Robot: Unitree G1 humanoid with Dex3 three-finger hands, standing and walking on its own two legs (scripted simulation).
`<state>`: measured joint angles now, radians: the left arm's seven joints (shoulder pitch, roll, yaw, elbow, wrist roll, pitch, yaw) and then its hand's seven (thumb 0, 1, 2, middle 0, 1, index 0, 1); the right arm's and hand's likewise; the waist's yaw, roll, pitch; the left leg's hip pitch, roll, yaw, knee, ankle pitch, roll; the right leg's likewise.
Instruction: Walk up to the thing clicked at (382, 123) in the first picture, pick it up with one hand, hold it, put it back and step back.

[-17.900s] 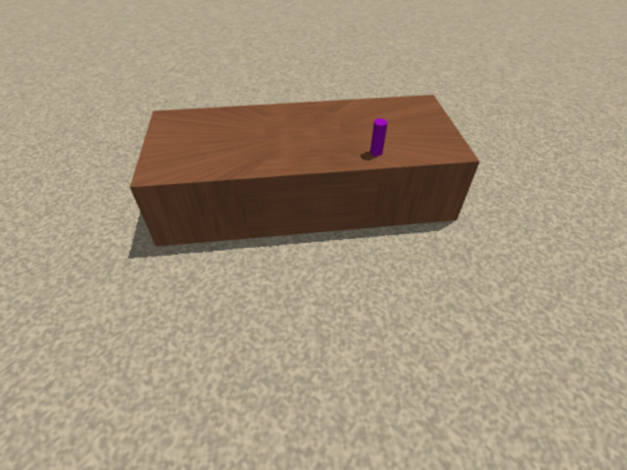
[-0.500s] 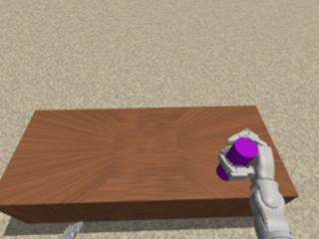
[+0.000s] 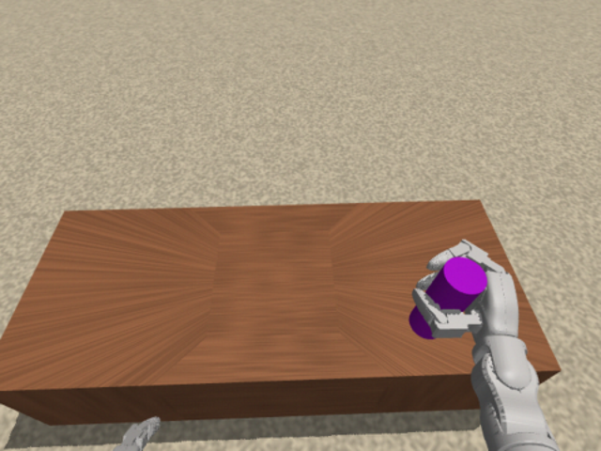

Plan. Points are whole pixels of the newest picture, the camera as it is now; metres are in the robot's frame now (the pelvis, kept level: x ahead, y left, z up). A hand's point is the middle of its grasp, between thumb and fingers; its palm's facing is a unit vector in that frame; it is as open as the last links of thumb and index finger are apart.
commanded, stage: hold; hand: right
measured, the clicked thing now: (443, 301) +0.32 -0.17 +0.03
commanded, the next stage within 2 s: crouch in 0.82 s
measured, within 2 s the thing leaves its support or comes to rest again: neither
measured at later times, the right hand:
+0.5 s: hand (443, 299) +0.32 -0.17 +0.04, palm faces +0.13 +0.99 -0.01, open 7.2 cm
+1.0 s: hand (446, 294) +0.32 -0.17 +0.05, palm faces +0.13 +0.99 -0.01, open 7.2 cm
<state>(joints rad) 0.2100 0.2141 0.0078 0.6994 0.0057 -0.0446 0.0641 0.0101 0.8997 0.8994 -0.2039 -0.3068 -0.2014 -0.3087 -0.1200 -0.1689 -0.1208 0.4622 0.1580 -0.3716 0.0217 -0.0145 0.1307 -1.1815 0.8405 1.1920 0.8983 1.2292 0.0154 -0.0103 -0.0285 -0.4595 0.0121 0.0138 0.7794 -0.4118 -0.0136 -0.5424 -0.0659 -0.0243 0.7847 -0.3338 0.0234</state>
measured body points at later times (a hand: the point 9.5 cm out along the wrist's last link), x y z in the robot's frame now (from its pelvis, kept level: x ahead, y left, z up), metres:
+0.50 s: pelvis +0.00 +0.00 +0.00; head +0.04 +0.00 +0.45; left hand +0.14 +0.25 -0.11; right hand +0.31 -0.22 +0.05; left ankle -0.01 +0.13 -0.71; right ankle +0.04 -0.13 -0.71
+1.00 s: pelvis +0.00 +0.00 +0.00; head +0.04 +0.00 +0.45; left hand +0.14 +0.25 -0.11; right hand +0.31 -0.22 +0.05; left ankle -0.01 +0.13 -0.71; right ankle +0.04 -0.13 -0.71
